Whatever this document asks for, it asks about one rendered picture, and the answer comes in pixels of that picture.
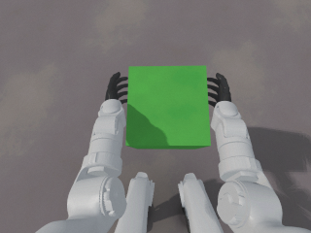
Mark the robot right upper arm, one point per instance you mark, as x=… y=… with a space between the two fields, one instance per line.
x=252 y=208

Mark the right robot forearm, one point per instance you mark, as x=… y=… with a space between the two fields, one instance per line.
x=237 y=159

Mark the robot left thigh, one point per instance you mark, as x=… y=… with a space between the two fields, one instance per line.
x=139 y=197

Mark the carton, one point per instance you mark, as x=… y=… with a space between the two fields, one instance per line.
x=167 y=108

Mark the left robot forearm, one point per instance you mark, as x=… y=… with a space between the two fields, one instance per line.
x=104 y=153

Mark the robot left shin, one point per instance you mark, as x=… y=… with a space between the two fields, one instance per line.
x=140 y=174

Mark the right robot hand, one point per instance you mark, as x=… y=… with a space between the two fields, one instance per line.
x=222 y=89

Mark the left robot hand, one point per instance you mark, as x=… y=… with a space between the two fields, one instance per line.
x=113 y=88

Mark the robot left upper arm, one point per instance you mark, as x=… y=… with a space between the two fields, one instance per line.
x=94 y=204

